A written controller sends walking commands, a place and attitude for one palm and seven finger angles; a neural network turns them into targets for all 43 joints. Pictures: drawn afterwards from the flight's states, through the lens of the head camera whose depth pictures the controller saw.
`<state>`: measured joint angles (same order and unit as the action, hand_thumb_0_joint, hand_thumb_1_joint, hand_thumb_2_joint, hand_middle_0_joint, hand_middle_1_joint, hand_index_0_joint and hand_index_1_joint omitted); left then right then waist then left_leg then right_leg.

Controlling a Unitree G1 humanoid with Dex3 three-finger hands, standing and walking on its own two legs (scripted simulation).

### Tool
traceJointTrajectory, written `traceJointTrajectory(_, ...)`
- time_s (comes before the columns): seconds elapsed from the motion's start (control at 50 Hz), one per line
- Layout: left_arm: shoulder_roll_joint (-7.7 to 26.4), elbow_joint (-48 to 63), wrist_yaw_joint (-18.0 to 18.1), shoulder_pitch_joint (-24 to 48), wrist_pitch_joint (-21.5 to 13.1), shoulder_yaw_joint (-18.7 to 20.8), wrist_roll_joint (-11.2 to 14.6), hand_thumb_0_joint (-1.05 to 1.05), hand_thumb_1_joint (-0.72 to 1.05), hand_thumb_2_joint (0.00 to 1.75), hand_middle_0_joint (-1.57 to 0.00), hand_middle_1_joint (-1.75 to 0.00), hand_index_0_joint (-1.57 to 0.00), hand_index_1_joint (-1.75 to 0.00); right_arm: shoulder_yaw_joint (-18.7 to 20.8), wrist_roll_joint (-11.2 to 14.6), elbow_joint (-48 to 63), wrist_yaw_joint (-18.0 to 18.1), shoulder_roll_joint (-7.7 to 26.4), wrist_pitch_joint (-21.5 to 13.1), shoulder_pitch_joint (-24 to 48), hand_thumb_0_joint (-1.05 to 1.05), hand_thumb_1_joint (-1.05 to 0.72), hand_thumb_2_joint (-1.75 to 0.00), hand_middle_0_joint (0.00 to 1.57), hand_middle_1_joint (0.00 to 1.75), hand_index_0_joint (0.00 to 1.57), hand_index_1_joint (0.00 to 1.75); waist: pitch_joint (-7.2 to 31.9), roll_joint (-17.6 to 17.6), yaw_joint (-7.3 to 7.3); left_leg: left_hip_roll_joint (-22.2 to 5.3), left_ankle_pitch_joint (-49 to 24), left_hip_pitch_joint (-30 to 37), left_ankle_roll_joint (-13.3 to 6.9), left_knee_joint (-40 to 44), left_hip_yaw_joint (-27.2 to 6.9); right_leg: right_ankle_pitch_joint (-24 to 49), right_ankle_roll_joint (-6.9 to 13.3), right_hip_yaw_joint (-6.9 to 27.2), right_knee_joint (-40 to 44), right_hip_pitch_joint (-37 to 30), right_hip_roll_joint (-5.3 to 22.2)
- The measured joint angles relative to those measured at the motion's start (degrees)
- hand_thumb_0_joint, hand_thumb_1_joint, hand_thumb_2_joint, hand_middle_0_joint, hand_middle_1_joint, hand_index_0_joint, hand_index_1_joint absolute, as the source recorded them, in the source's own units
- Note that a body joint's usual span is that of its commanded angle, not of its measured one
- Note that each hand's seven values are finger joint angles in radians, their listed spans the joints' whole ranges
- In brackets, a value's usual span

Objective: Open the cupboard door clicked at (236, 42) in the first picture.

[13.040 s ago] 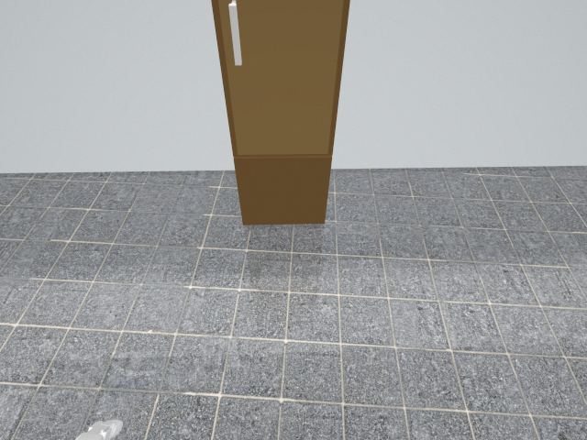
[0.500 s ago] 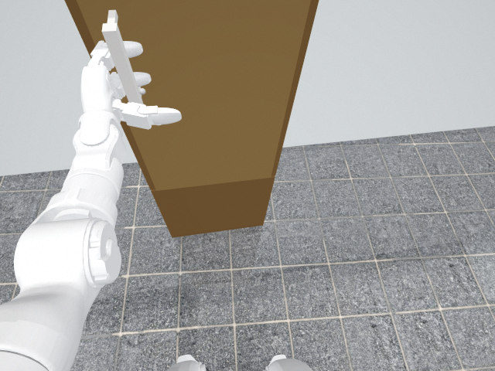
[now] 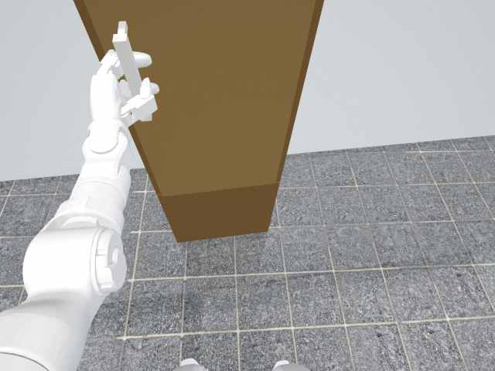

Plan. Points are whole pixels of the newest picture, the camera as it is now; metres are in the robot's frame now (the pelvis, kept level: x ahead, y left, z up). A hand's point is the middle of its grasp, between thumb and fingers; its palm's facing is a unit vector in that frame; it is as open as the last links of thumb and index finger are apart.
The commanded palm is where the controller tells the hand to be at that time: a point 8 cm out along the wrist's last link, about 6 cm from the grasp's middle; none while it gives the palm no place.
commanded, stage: close the thumb around the handle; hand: left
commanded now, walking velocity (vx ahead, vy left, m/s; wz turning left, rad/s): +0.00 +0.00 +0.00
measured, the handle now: (135, 75) +0.58 +0.14 +0.13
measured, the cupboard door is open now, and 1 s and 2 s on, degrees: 1 21 42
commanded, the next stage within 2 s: pull the door open along its arc in 0.04 s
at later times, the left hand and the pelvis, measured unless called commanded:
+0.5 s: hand (154, 117) +0.48 +0.10 +0.13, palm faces +0.02 -1.00 +0.00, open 5.9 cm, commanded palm +0.42 +0.15 +0.12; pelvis +0.01 -0.01 +0.01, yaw -1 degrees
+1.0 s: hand (184, 137) +0.44 +0.06 +0.13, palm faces +0.49 -0.87 -0.03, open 5.6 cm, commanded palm +0.38 +0.09 +0.12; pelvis -0.01 -0.02 +0.01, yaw +3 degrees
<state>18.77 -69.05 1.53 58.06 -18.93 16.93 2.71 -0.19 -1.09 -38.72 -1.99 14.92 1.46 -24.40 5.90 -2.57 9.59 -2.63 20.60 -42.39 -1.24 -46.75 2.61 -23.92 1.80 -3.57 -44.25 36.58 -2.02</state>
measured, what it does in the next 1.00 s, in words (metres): stands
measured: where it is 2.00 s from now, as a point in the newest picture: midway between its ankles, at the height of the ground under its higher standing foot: outside the picture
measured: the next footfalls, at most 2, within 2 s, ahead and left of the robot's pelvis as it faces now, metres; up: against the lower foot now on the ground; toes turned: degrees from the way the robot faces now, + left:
none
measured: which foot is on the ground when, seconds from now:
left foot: down 0.00-1.00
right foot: down 0.00-1.00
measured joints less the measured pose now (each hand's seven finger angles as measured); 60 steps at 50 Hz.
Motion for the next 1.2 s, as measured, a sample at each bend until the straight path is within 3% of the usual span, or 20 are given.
traceJointTrajectory(0.3,0.27,2.09,-1.23,-1.98,0.36,0.22,0.87,0.01,0.76,0.82,-0.34,-1.32,-0.33,-1.33,0.21,0.36,0.64,0.39,0.43,0.38,-0.49,0.01,-0.90,-0.90,0.20,0.30,0.20,0.30,0.11,-0.11,-0.35,-0.21,-0.36,0.56,0.41,0.83,0.12,0.19,0.44,0.19,0.38,-0.22,-0.26)
traceJointTrajectory(0.46,-3.64,12.90,-2.43,-12.84,1.71,-1.36,3.12,0.01,0.75,0.79,-0.34,-1.33,-0.32,-1.32,0.57,1.30,2.08,-0.03,-0.01,1.26,-1.07,0.01,-0.90,-0.90,0.20,0.30,0.20,0.30,1.36,-0.54,-2.25,-0.45,-0.17,5.11,0.53,3.21,1.22,0.34,0.48,1.39,2.55,-4.21,-0.55)
traceJointTrajectory(0.6,-10.01,29.26,-1.76,-26.84,4.59,-6.77,5.12,0.01,0.74,0.77,-0.35,-1.34,-0.30,-1.31,0.85,2.31,4.11,-0.45,-0.56,0.57,1.39,0.01,-0.90,-0.90,0.20,0.30,0.20,0.30,1.87,-0.55,-4.60,-0.16,-0.36,10.53,0.59,5.74,1.75,0.52,0.41,2.00,4.74,-9.31,-0.39)
traceJointTrajectory(0.64,-13.23,32.58,1.61,-29.01,5.74,-8.32,5.56,0.01,0.72,0.76,-0.35,-1.34,-0.31,-1.31,1.02,2.22,4.24,-0.32,-0.76,-0.02,2.92,0.01,-0.90,-0.90,0.20,0.30,0.20,0.30,1.60,-0.63,-5.49,-0.08,-0.41,11.58,0.66,5.97,1.52,0.55,0.39,1.78,5.13,-10.54,-0.33)
traceJointTrajectory(0.72,-19.69,34.27,13.27,-27.89,7.42,-9.85,3.97,0.01,0.69,0.78,-0.35,-1.34,-0.34,-1.31,0.75,1.04,3.57,-0.39,-1.39,-1.00,7.32,0.01,-0.90,-0.90,0.19,0.30,0.20,0.30,0.35,-0.05,-6.40,0.51,-0.86,11.77,0.80,5.49,0.30,0.36,0.48,0.50,4.47,-11.19,0.17)
traceJointTrajectory(0.86,-24.21,31.06,32.33,-20.77,12.46,-11.30,-4.29,0.00,0.73,0.83,-0.35,-1.33,-0.37,-1.33,0.64,-1.91,2.73,-1.02,-3.04,-0.93,12.57,0.01,-0.90,-0.90,0.19,0.30,0.20,0.30,0.61,0.49,-6.48,1.06,-1.75,8.14,1.19,3.72,-1.18,0.03,1.02,-1.08,1.74,-7.74,0.72)
traceJointTrajectory(0.92,-24.99,29.21,37.41,-18.44,14.27,-11.29,-6.51,0.00,0.75,0.84,-0.35,-1.33,-0.36,-1.33,0.63,-2.74,1.86,-1.16,-3.65,-0.02,12.96,0.01,-0.90,-0.90,0.19,0.30,0.20,0.30,1.08,0.11,-6.24,1.18,-1.71,6.73,1.34,2.84,-1.61,-0.32,1.21,-1.52,0.62,-6.40,0.84)
traceJointTrajectory(1.02,-24.69,28.42,38.94,-17.50,15.30,-11.02,-6.57,0.00,0.76,0.85,-0.34,-1.32,-0.34,-1.34,0.64,-3.13,0.21,-0.34,-4.54,1.64,10.86,0.01,-0.90,-0.90,0.20,0.30,0.20,0.30,1.17,0.14,-6.01,1.22,-1.96,6.57,1.64,2.97,-1.97,-0.44,1.51,-1.87,0.34,-6.17,0.85)
traceJointTrajectory(1.2,-23.46,33.47,35.94,-23.68,14.98,-13.29,-4.97,0.00,0.76,0.81,-0.35,-1.33,-0.34,-1.34,1.72,-2.48,-1.34,0.22,-3.36,2.53,5.07,0.01,-0.90,-0.90,0.20,0.30,0.20,0.30,0.86,-0.41,-6.02,0.74,-2.30,9.76,2.07,5.19,-1.56,0.16,1.89,-1.36,2.57,-9.07,0.29)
